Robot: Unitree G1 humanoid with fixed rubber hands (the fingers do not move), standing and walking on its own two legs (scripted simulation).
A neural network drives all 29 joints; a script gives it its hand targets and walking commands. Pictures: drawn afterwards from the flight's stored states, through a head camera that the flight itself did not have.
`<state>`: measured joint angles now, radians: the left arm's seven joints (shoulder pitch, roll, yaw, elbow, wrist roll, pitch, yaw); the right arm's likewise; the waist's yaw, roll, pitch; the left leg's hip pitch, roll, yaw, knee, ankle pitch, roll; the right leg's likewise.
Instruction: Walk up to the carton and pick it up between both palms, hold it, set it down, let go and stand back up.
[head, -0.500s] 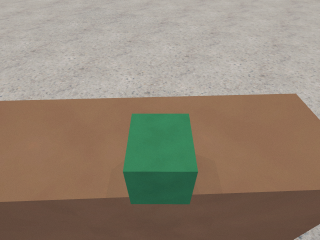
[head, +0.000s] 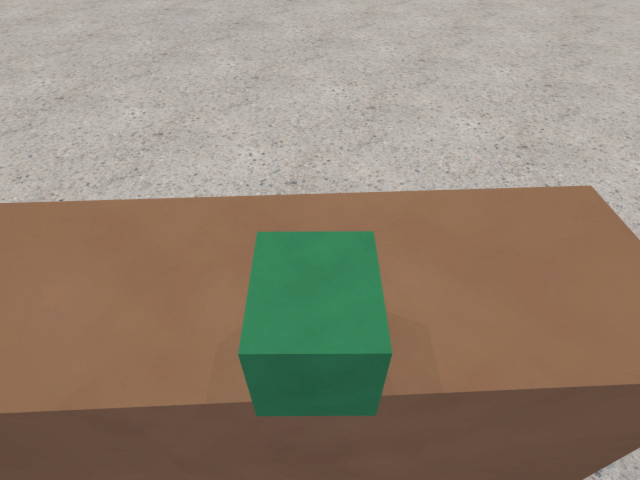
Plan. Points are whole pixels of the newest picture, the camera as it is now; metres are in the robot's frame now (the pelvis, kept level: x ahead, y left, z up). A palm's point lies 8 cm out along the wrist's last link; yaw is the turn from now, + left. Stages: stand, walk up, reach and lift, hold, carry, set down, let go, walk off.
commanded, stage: stand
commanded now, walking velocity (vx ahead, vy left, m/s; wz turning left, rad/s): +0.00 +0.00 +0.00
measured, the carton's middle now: (315, 322) +0.38 +0.00 -0.04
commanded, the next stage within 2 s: none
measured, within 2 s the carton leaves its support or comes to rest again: neither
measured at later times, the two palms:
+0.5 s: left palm out of the picture +0.08 +0.29 -0.11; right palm out of the picture +0.06 -0.29 -0.12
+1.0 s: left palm out of the picture +0.09 +0.29 -0.11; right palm out of the picture +0.06 -0.29 -0.12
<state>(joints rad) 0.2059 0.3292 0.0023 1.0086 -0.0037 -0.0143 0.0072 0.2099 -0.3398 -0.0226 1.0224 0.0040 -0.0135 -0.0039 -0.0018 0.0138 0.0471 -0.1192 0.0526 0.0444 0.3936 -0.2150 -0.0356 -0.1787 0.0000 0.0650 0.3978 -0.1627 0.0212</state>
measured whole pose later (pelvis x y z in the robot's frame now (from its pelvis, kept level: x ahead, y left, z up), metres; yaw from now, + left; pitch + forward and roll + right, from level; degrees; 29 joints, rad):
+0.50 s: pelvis +0.01 +0.00 +0.00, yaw +0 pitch -3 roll +0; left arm 0.18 0.33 0.01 1.04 0.00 -0.02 0.01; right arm 0.20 -0.33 -0.02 1.05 0.00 -0.02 -0.01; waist -0.01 0.01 0.05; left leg -0.09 0.06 0.04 0.36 -0.22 -0.04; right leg -0.16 0.00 0.06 0.37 -0.17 0.02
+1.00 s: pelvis +0.02 +0.00 +0.00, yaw -1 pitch -3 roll +0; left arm 0.17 0.32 0.01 1.06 -0.01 -0.02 0.02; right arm 0.20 -0.33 -0.03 1.06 0.00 -0.02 -0.01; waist -0.01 0.01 0.05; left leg -0.08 0.06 0.05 0.35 -0.22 -0.04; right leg -0.14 0.00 0.07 0.36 -0.17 0.02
